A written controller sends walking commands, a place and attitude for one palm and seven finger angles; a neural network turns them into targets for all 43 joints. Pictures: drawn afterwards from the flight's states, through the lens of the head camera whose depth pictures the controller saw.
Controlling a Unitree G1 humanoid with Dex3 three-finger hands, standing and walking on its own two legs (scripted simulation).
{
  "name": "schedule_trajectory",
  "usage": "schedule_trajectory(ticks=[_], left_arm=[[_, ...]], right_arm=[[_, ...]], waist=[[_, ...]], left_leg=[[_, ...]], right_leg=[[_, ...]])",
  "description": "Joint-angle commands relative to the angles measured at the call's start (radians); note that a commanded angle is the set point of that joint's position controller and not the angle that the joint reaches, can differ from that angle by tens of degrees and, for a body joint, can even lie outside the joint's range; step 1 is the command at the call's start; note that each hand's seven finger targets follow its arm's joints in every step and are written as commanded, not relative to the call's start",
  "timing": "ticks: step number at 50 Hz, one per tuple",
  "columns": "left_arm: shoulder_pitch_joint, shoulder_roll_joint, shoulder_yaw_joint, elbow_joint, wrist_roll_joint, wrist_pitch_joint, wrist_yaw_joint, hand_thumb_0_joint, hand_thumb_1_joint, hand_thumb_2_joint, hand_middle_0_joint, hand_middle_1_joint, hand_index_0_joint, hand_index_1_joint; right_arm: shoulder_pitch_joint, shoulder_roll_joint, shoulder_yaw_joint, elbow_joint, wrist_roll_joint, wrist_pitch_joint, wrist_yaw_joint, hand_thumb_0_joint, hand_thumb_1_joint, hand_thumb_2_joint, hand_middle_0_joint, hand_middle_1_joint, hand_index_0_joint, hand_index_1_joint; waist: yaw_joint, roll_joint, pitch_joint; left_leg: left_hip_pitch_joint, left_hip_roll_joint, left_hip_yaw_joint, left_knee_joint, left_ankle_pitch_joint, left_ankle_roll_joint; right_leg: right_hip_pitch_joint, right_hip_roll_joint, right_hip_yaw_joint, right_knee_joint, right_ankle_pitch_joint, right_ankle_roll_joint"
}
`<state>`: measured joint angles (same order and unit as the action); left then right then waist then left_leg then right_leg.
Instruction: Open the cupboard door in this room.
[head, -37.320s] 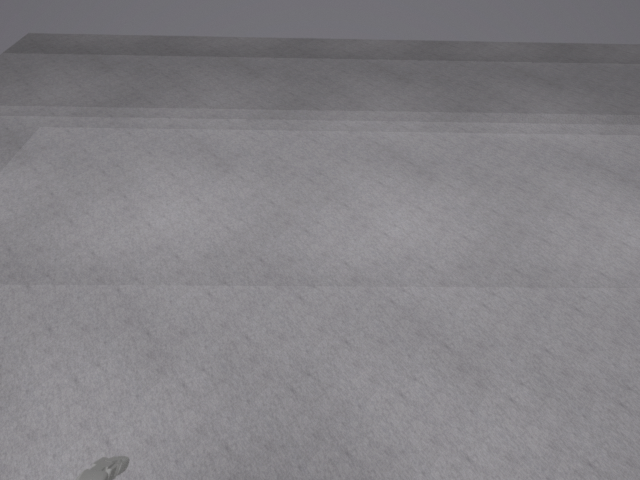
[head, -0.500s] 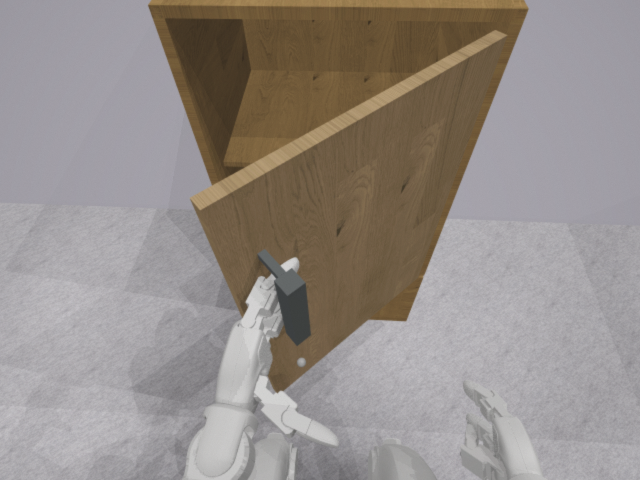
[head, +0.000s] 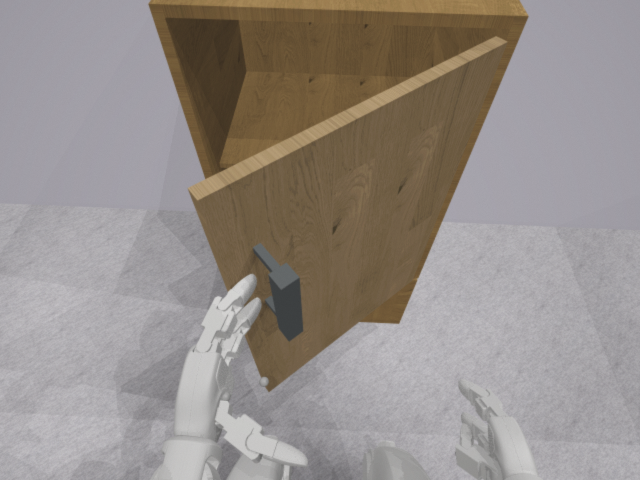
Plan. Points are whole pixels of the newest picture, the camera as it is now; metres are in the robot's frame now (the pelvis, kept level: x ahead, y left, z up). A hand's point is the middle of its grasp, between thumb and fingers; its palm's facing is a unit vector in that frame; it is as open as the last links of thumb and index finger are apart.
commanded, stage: slide the hand sideways off the handle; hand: left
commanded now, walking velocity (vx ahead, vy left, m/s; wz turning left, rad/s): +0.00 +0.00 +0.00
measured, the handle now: (277, 293) +0.33 +0.07 +0.06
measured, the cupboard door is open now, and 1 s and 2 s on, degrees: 41 41 41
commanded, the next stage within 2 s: draw the hand back to the body in 0.48 s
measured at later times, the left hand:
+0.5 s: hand (214, 411) +0.19 +0.12 +0.05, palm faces -0.02 -1.00 -0.01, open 16.3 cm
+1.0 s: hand (151, 405) +0.18 +0.16 +0.12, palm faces -0.03 -1.00 -0.06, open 16.3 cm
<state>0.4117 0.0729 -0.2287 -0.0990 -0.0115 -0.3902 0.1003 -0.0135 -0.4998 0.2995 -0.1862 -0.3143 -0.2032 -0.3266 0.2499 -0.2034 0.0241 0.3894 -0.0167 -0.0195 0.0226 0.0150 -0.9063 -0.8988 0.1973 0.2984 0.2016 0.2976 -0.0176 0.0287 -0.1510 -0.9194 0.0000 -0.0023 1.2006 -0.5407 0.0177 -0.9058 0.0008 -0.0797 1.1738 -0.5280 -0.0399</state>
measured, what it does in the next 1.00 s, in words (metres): stands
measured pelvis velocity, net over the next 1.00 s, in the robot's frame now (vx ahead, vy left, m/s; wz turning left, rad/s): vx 0.01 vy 0.01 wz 0.01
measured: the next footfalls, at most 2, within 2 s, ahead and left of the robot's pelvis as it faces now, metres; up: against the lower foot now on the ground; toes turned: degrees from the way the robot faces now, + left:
none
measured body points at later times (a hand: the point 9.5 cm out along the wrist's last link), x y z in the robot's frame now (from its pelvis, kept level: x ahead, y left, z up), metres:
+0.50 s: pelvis +0.01 +0.00 -0.01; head +0.07 +0.00 +0.44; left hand +0.19 +0.17 +0.05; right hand +0.20 -0.22 -0.08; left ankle +0.03 +0.11 -0.64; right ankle +0.03 -0.10 -0.64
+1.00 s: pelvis +0.01 +0.01 +0.03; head +0.03 +0.01 +0.47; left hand +0.18 +0.21 +0.12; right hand +0.19 -0.22 -0.03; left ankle +0.03 +0.11 -0.64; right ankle +0.03 -0.10 -0.64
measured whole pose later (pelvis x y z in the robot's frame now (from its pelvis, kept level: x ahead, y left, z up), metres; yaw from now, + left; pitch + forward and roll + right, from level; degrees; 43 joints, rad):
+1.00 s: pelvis +0.01 +0.01 +0.03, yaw +1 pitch +10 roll -3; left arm 0.66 0.23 0.02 -0.38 -0.21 -0.26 -0.13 -0.01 -0.50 0.30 -0.15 -0.30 -0.15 -0.30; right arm 0.30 -0.22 0.03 0.37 0.04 -0.04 -0.06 0.02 -0.91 -0.90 0.20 0.30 0.20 0.30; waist 0.00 0.06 -0.15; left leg -0.75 0.01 -0.03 1.09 -0.51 0.03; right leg -0.72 0.01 -0.10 1.02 -0.48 -0.03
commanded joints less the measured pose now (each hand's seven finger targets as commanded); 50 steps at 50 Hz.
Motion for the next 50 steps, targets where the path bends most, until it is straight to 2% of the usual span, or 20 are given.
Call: schedule_trajectory(ticks=[1, 5, 8, 10, 15, 19, 21, 22, 24, 26, 29, 32, 34, 36, 38, 39, 41, 45, 49, 50], left_arm=[[0.032, 0.01, 0.007, -0.266, -0.01, -0.091, -0.032, 0.0, -0.5, 0.3, -0.15, -0.3, -0.15, -0.3], [0.04, 0.044, 0.034, -0.299, -0.024, -0.091, -0.064, 0.0, -0.5, 0.3, -0.15, -0.3, -0.15, -0.3], [0.085, 0.056, 0.059, -0.309, -0.042, -0.087, -0.084, 0.0, -0.5, 0.3, -0.15, -0.3, -0.15, -0.3], [0.114, 0.069, 0.08, -0.331, -0.054, -0.085, -0.095, 0.0, -0.5, 0.3, -0.15, -0.3, -0.15, -0.3], [0.161, 0.085, 0.101, -0.345, -0.076, -0.071, -0.127, 0.0, -0.5, 0.3, -0.15, -0.3, -0.15, -0.3], [0.199, 0.122, 0.163, -0.335, -0.098, -0.067, -0.153, 0.0, -0.5, 0.3, -0.15, -0.3, -0.15, -0.3], [0.202, 0.111, 0.154, -0.351, -0.11, -0.073, -0.168, 0.0, -0.5, 0.3, -0.15, -0.3, -0.15, -0.3], [0.208, 0.126, 0.174, -0.37, -0.119, -0.082, -0.173, 0.0, -0.5, 0.3, -0.15, -0.3, -0.15, -0.3], [0.221, 0.102, 0.147, -0.376, -0.129, -0.09, -0.186, 0.0, -0.5, 0.3, -0.15, -0.3, -0.15, -0.3], [0.208, 0.109, 0.144, -0.369, -0.133, -0.097, -0.198, 0.0, -0.5, 0.3, -0.15, -0.3, -0.15, -0.3], [0.206, 0.121, 0.146, -0.373, -0.124, -0.095, -0.197, 0.0, -0.5, 0.3, -0.15, -0.3, -0.15, -0.3], [0.191, 0.174, 0.187, -0.483, -0.128, -0.076, -0.181, 0.0, -0.5, 0.3, -0.15, -0.3, -0.15, -0.3], [0.217, 0.201, 0.227, -0.499, -0.137, -0.039, -0.168, 0.0, -0.5, 0.3, -0.15, -0.3, -0.15, -0.3], [0.23, 0.18, 0.228, -0.482, -0.149, -0.002, -0.169, 0.0, -0.5, 0.3, -0.15, -0.3, -0.15, -0.3], [0.241, 0.18, 0.234, -0.484, -0.164, 0.026, -0.178, 0.0, -0.5, 0.3, -0.15, -0.3, -0.15, -0.3], [0.258, 0.189, 0.254, -0.468, -0.17, 0.04, -0.184, 0.0, -0.5, 0.3, -0.15, -0.3, -0.15, -0.3], [0.258, 0.185, 0.25, -0.481, -0.181, 0.05, -0.201, 0.0, -0.5, 0.3, -0.15, -0.3, -0.15, -0.3], [0.24, 0.21, 0.279, -0.479, -0.2, 0.062, -0.228, 0.0, -0.5, 0.3, -0.15, -0.3, -0.15, -0.3], [0.219, 0.241, 0.324, -0.522, -0.221, 0.065, -0.235, 0.0, -0.5, 0.3, -0.15, -0.3, -0.15, -0.3], [0.238, 0.251, 0.351, -0.52, -0.23, 0.07, -0.236, 0.0, -0.465, 0.315, -0.151, -0.3, -0.151, -0.3]], right_arm=[[-0.048, -0.11, -0.053, -0.17, 0.009, -0.061, -0.008, 0.0, -0.9, -0.9, 0.2, 0.3, 0.2, 0.3], [-0.044, -0.113, -0.056, -0.174, 0.008, -0.064, -0.017, 0.0, -0.9, -0.9, 0.2, 0.3, 0.2, 0.3], [-0.041, -0.113, -0.058, -0.178, 0.014, -0.063, -0.025, 0.0, -0.9, -0.9, 0.2, 0.3, 0.2, 0.3], [-0.042, -0.112, -0.062, -0.179, 0.015, -0.066, -0.029, 0.0, -0.9, -0.9, 0.2, 0.3, 0.2, 0.3], [-0.042, -0.11, -0.064, -0.18, 0.018, -0.065, -0.038, 0.0, -0.9, -0.9, 0.2, 0.3, 0.2, 0.3], [-0.054, -0.107, -0.069, -0.173, 0.024, -0.061, -0.048, 0.0, -0.9, -0.9, 0.2, 0.3, 0.2, 0.3], [-0.056, -0.106, -0.069, -0.175, 0.025, -0.065, -0.051, 0.0, -0.9, -0.9, 0.2, 0.3, 0.2, 0.3], [-0.06, -0.105, -0.071, -0.173, 0.026, -0.068, -0.052, 0.0, -0.9, -0.9, 0.2, 0.3, 0.2, 0.3], [-0.062, -0.107, -0.07, -0.176, 0.025, -0.076, -0.053, 0.0, -0.9, -0.9, 0.2, 0.3, 0.2, 0.3], [-0.058, -0.11, -0.07, -0.167, 0.025, -0.082, -0.053, 0.0, -0.9, -0.9, 0.2, 0.3, 0.2, 0.3], [-0.064, -0.113, -0.071, -0.173, 0.025, -0.085, -0.056, 0.0, -0.9, -0.9, 0.2, 0.3, 0.2, 0.3], [-0.053, -0.113, -0.068, -0.196, 0.031, -0.077, -0.06, 0.0, -0.9, -0.9, 0.2, 0.3, 0.2, 0.3], [-0.045, -0.11, -0.067, -0.202, 0.037, -0.065, -0.065, 0.0, -0.9, -0.9, 0.2, 0.3, 0.2, 0.3], [-0.041, -0.108, -0.065, -0.204, 0.048, -0.057, -0.073, 0.0, -0.9, -0.9, 0.2, 0.3, 0.2, 0.3], [-0.042, -0.111, -0.059, -0.205, 0.052, -0.055, -0.078, 0.0, -0.9, -0.9, 0.2, 0.3, 0.2, 0.3], [-0.044, -0.112, -0.061, -0.202, 0.053, -0.054, -0.083, 0.0, -0.9, -0.9, 0.2, 0.3, 0.2, 0.3], [-0.045, -0.114, -0.055, -0.202, 0.054, -0.059, -0.085, 0.0, -0.9, -0.9, 0.2, 0.3, 0.2, 0.3], [-0.045, -0.121, -0.049, -0.2, 0.056, -0.073, -0.091, 0.0, -0.9, -0.9, 0.2, 0.3, 0.2, 0.3], [-0.04, -0.126, -0.046, -0.195, 0.059, -0.093, -0.094, 0.0, -0.9, -0.9, 0.2, 0.3, 0.2, 0.3], [-0.039, -0.122, -0.047, -0.193, 0.062, -0.096, -0.094, 0.0, -0.9, -0.9, 0.2, 0.3, 0.2, 0.3]], waist=[[-0.006, -0.039, -0.201], [-0.011, -0.052, -0.209], [-0.005, -0.042, -0.203], [0.006, -0.039, -0.238], [0.003, -0.044, -0.232], [0.015, -0.056, -0.211], [0.007, -0.04, -0.205], [0.017, -0.025, -0.214], [0.012, -0.026, -0.219], [-0.002, -0.036, -0.198], [0.008, -0.012, -0.195], [0.022, 0.03, -0.229], [0.032, 0.014, -0.236], [0.016, -0.029, -0.191], [0.013, -0.021, -0.157], [0.018, -0.044, -0.162], [0.014, -0.014, -0.135], [0.005, -0.018, -0.069], [0.016, 0.027, -0.079], [0.023, 0.017, -0.077]], left_leg=[[0.102, -0.022, -0.039, -0.158, 0.167, 0.0], [0.079, -0.023, -0.042, -0.136, 0.163, 0.004], [0.078, -0.024, -0.042, -0.135, 0.162, 0.003], [0.089, -0.023, -0.041, -0.128, 0.202, 0.003], [0.074, -0.025, -0.039, -0.116, 0.213, 0.005], [0.047, -0.024, -0.038, -0.115, 0.193, 0.003], [0.052, -0.025, -0.036, -0.111, 0.186, 0.003], [0.055, -0.024, -0.038, -0.112, 0.185, 0.001], [0.061, -0.024, -0.044, -0.11, 0.206, 0.003], [0.047, -0.024, -0.045, -0.097, 0.185, 0.003], [0.044, -0.023, -0.048, -0.1, 0.168, 0.003], [0.105, -0.023, -0.048, -0.145, 0.163, 0.004], [0.127, -0.023, -0.05, -0.178, 0.171, 0.005], [0.138, -0.022, -0.043, -0.198, 0.154, 0.007], [0.154, -0.022, -0.043, -0.224, 0.142, 0.007], [0.16, -0.021, -0.043, -0.231, 0.154, 0.008], [0.179, -0.022, -0.043, -0.253, 0.153, 0.006], [0.205, -0.017, -0.047, -0.29, 0.123, 0.007], [0.261, -0.014, -0.058, -0.33, 0.141, 0.006], [0.269, -0.012, -0.056, -0.338, 0.154, 0.003]], right_leg=[[0.141, 0.007, 0.053, -0.168, 0.196, 0.002], [0.137, 0.009, 0.059, -0.159, 0.192, 0.005], [0.13, 0.012, 0.053, -0.156, 0.187, 0.005], [0.148, 0.013, 0.051, -0.143, 0.23, 0.005], [0.158, 0.013, 0.056, -0.144, 0.255, 0.011], [0.17, 0.016, 0.063, -0.153, 0.226, 0.009], [0.149, 0.015, 0.06, -0.151, 0.222, 0.013], [0.15, 0.016, 0.058, -0.146, 0.213, 0.011], [0.146, 0.019, 0.05, -0.135, 0.232, 0.009], [0.12, 0.017, 0.054, -0.138, 0.213, 0.012], [0.103, 0.02, 0.051, -0.13, 0.171, 0.006], [0.136, 0.022, 0.047, -0.154, 0.154, 0.005], [0.187, 0.027, 0.042, -0.182, 0.16, 0.005], [0.203, 0.029, 0.041, -0.226, 0.151, 0.015], [0.219, 0.029, 0.037, -0.256, 0.138, 0.016], [0.244, 0.03, 0.038, -0.267, 0.15, 0.017], [0.251, 0.027, 0.032, -0.283, 0.148, 0.018], [0.25, 0.027, 0.029, -0.327, 0.104, 0.02], [0.279, 0.032, 0.018, -0.341, 0.121, 0.015], [0.293, 0.033, 0.014, -0.345, 0.134, 0.015]])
